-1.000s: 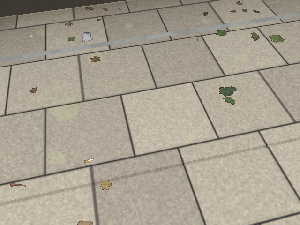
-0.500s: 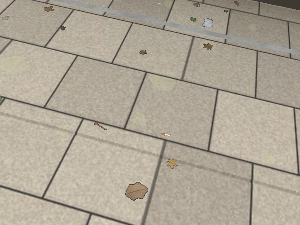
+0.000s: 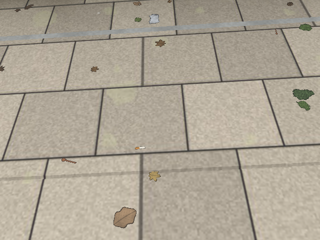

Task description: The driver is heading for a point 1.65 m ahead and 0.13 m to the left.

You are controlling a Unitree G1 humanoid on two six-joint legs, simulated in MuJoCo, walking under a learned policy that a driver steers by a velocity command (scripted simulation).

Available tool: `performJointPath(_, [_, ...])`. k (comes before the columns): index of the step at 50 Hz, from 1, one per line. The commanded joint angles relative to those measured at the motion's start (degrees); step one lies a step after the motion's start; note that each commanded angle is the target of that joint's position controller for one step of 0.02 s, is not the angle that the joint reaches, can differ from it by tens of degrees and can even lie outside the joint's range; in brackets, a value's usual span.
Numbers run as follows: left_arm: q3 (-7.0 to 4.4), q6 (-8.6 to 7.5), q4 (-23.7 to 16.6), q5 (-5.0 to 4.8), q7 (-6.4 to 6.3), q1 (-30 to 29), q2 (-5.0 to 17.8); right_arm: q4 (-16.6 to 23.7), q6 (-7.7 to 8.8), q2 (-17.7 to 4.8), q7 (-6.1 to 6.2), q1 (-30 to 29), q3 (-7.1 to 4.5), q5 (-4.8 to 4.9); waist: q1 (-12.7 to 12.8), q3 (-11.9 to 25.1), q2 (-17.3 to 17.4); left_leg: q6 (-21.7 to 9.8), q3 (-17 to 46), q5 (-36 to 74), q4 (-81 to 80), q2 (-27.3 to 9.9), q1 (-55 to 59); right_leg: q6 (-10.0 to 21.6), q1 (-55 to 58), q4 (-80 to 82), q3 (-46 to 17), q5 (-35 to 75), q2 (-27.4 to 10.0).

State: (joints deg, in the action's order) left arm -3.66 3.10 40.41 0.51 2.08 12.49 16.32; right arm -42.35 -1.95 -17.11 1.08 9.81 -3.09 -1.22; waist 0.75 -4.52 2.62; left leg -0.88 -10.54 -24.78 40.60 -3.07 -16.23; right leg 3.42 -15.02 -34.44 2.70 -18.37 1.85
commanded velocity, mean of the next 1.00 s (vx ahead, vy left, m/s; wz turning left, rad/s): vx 0.51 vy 0.00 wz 0.18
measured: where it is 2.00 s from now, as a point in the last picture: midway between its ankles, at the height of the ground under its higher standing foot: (127, 82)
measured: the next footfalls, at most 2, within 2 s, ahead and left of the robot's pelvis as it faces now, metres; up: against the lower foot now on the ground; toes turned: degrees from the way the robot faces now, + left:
left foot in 0.70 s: +0.33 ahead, +0.19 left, +0.00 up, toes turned +12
right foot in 1.16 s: +0.80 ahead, +0.24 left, +0.00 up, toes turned +7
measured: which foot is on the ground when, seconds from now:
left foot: up 0.00-0.68, down 0.70-1.00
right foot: down 0.00-0.72, up 0.74-1.00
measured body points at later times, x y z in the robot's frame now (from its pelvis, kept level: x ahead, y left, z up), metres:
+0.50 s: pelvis +0.09 +0.01 +0.02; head +0.09 +0.01 +0.47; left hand +0.17 +0.27 -0.11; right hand +0.17 -0.28 -0.09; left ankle +0.12 +0.12 -0.68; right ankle -0.01 -0.08 -0.73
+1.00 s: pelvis +0.44 +0.18 +0.01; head +0.45 +0.20 +0.45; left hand +0.52 +0.46 -0.11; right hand +0.51 -0.08 -0.11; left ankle +0.29 +0.18 -0.73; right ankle +0.66 +0.07 -0.64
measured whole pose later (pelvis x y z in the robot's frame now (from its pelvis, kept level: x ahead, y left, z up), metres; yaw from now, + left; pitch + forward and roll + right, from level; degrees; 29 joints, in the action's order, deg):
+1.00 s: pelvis +0.44 +0.18 +0.01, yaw +15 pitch +1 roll +0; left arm 0.0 -2.2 42.3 1.1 3.1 9.4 16.5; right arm -46.4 5.2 -15.4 -1.8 25.8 -1.3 -0.6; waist -1.2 -1.0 -2.2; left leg -8.0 1.0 -17.2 11.9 8.7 5.9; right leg 2.5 -47.2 -55.5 1.8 -2.3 -7.0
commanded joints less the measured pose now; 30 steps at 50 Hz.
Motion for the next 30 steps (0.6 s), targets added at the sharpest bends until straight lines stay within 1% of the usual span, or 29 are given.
performJointPath(1, [-4.81,-1.01,-2.2,-0.34,-0.92,12.0,15.8,7.8,-0.11,-3.8,0.35,-4.9,-0.44,-1.0,4.6,7.9,-10.0,3.4,12.2,-13.3,25.3,3.5,-21.8,16.6,17.2,14.7,-33.2,39.2,-22.3])
performJointPath(2, [-4.19,-0.58,-2.8,-0.67,-1.35,8.3,13.6,6.9,0.01,-4.0,0.08,-3.5,-0.5,-0.29,2.5,5.9,-7.1,3.4,13.6,-7.6,26.6,2.3,-22.4,15.5,14.8,14.6,-28.5,34.3,-18.9])
performJointPath(3, [-3.6,0.0,-3.8,-0.64,-1.74,3.4,11.8,6.3,0.5,-4.7,-0.08,-3.0,-0.71,0.16,0.3,3.7,-5.3,3.5,14.1,-1.9,24.1,1.2,-22.2,12.6,12.4,15.4,-24.7,29.6,-14.7])
performJointPath(4, [-3.22,0.19,-4.6,-1.11,-2.04,0.6,10.6,6.3,0.72,-5.9,-0.16,-3.0,-1.04,-0.4,-0.5,3.7,-6.3,3.9,13.9,1.2,22.6,1.0,-21.8,10.8,12.3,15.5,-23.2,29.6,-12.2])
performJointPath(5, [-3.03,0.21,-5.1,-1.02,-2.06,-0.2,10.0,5.5,0.59,-6.2,-0.37,-1.7,-1.07,-0.89,-0.6,5.4,-7.0,4.4,13.4,3.1,23.0,1.5,-20.2,10.1,12.3,14.7,-21.6,33.1,-10.5])
performJointPath(6, [-3.07,0.09,-5.0,-1.02,-1.9,0.7,10.3,5.3,0.32,-6.0,-0.6,-1.0,-1.0,-0.93,-0.5,6.6,-6.3,4.8,13.3,3.8,22.8,2.0,-19.4,9.7,12.5,14.0,-21.5,35.1,-9.9])
performJointPath(7, [-2.93,-0.18,-4.8,-0.9,-1.86,0.9,10.1,4.5,0.04,-5.9,-0.8,0.8,-0.95,-0.49,-0.8,7.9,-5.6,5.0,12.6,4.5,22.2,2.1,-19.0,9.5,13.7,13.6,-20.0,37.5,-10.0])
performJointPath(9, [-2.24,-0.7,-4.2,-0.45,-2.06,2.0,8.9,3.5,-0.43,-5.2,-0.87,2.0,-0.64,0.3,-0.1,8.5,-6.7,5.0,11.3,5.0,19.2,1.7,-17.3,9.1,14.2,13.6,-17.9,41.1,-10.0])
performJointPath(11, [-1.11,-1.06,-3.5,0.2,-2.42,2.3,6.9,2.8,-0.83,-4.5,-0.89,1.8,-0.27,0.38,0.6,8.0,-8.1,4.5,10.6,5.6,15.1,1.1,-14.7,8.5,13.5,14.7,-16.3,40.4,-10.1])
performJointPath(13, [0.51,-1.5,-2.7,0.93,-2.79,1.2,4.2,1.8,-1.14,-3.2,-1.2,1.7,0.36,0.43,0.7,7.1,-8.3,3.6,10.9,6.4,8.1,0.5,-8.8,7.4,10.7,16.1,-14.0,35.8,-10.1])
performJointPath(14, [-0.23,-1.56,-1.7,1.33,-2.65,4.1,6.9,1.6,-1.04,-4.0,-1.61,1.7,0.3,-0.01,2.4,7.5,-10.0,2.8,9.2,5.8,7.9,1.7,-8.7,8.0,11.2,19.1,-15.3,20.1,-10.7])
performJointPath(15, [-0.81,-1.69,-0.9,1.94,-2.32,5.7,9.0,1.9,-0.97,-5.4,-2.1,0.0,-0.07,-0.16,4.0,5.5,-11.0,1.9,9.8,5.7,7.8,1.7,-11.2,8.8,11.3,22.8,-18.2,0.7,-12.1])
performJointPath(16, [-0.99,-1.99,-0.7,2.32,-2.09,5.9,10.0,2.5,-0.84,-6.6,-2.64,-2.1,-0.5,0.02,4.6,2.5,-11.5,1.0,11.5,5.6,6.9,2.1,-14.7,9.2,11.2,25.9,-21.6,-12.5,-13.9])
performJointPath(17, [-1.13,-2.48,-0.3,2.44,-2.06,5.9,10.4,2.9,-0.55,-7.3,-3.14,-3.5,-0.82,0.27,4.8,-0.3,-11.2,0.3,13.4,5.9,6.6,2.6,-18.4,9.3,12.3,27.9,-23.9,-18.8,-15.7])
performJointPath(18, [-1.24,-3.15,0.2,2.36,-2.26,6.0,10.5,3.0,-0.08,-7.4,-3.55,-3.9,-1.03,0.31,4.4,-1.9,-9.9,-0.4,15.0,6.5,6.7,2.6,-22.1,9.4,14.7,28.9,-24.8,-20.1,-17.1])
performJointPath(19, [-1.3,-3.93,0.6,2.19,-2.58,6.0,10.3,2.8,0.46,-7.2,-3.88,-3.5,-1.12,0.13,3.7,-2.5,-8.4,-1.0,15.8,7.1,7.2,2.4,-25.2,9.3,17.6,29.3,-24.4,-19.3,-18.2])
performJointPath(21, [-1.34,-5.47,1.0,1.9,-3.04,5.6,9.5,2.6,1.34,-6.5,-4.28,-3.0,-1.19,-0.06,3.0,-2.1,-6.4,-1.5,15.6,8.0,8.1,1.4,-28.8,8.7,21.9,29.6,-21.7,-15.8,-19.2])
performJointPath(23, [-1.4,-6.62,1.6,1.92,-3.08,5.6,8.9,3.3,1.62,-5.8,-4.69,-4.0,-1.1,0.15,3.0,-1.8,-6.2,-1.6,14.2,8.5,8.1,0.2,-30.1,8.1,23.2,29.8,-18.1,-13.0,-19.6])
performJointPath(25, [-1.63,-7.35,2.3,2.07,-2.92,6.3,9.0,4.7,1.59,-5.3,-5.38,-6.0,-0.92,0.3,3.5,-2.3,-6.6,-1.8,12.8,8.7,7.5,-0.9,-30.5,7.6,22.9,30.2,-14.7,-11.5,-20.0])
performJointPath(27, [-1.95,-7.83,3.3,2.24,-2.71,7.4,9.6,6.5,1.53,-4.9,-6.05,-8.4,-0.61,0.32,4.0,-3.0,-6.8,-2.7,11.3,8.7,6.8,-1.8,-30.9,6.9,22.7,30.3,-11.2,-9.8,-20.3])
performJointPath(30, [-2.12,-8.18,5.0,2.61,-2.3,9.3,10.2,9.3,1.46,-4.6,-6.65,-12.0,0.01,0.23,4.7,-4.2,-7.0,-5.1,7.6,7.8,6.0,-2.3,-30.5,5.8,22.6,29.8,-5.0,-3.8,-20.2])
